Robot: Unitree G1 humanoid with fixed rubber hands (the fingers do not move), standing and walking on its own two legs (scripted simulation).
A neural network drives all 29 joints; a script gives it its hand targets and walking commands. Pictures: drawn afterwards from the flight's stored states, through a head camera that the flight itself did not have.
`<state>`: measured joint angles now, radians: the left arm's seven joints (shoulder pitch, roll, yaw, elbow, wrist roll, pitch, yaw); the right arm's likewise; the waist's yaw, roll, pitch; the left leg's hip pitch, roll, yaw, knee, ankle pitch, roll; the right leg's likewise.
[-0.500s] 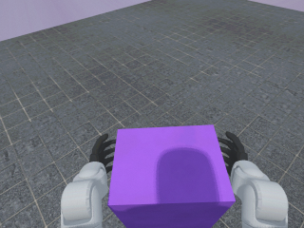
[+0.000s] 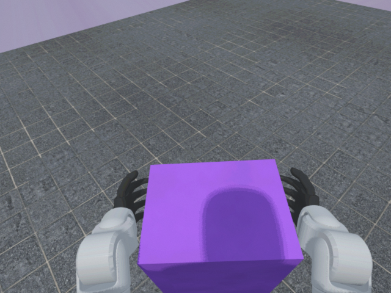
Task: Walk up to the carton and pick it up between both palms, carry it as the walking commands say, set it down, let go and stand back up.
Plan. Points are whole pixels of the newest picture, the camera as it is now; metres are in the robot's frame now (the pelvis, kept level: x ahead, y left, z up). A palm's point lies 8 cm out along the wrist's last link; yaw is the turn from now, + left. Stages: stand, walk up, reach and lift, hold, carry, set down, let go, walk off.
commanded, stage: carry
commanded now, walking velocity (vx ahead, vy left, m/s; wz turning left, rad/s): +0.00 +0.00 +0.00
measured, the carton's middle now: (215, 234) +0.24 +0.00 +0.02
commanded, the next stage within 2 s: none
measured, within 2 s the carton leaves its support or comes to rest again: neither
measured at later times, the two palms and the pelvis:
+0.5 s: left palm (132, 211) +0.25 +0.14 +0.10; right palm (310, 209) +0.25 -0.17 +0.09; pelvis +0.01 -0.01 +0.00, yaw +1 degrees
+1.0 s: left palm (171, 239) +0.20 +0.07 +0.08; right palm (367, 245) +0.19 -0.24 +0.09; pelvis -0.05 -0.07 -0.01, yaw -1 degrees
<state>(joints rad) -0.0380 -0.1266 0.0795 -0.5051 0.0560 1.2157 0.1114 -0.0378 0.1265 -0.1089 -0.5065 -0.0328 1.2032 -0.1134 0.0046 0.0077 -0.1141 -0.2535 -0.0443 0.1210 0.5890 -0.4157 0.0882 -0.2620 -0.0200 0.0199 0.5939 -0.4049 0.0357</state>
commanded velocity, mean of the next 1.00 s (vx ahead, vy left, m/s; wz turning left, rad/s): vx -0.11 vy -0.09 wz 0.00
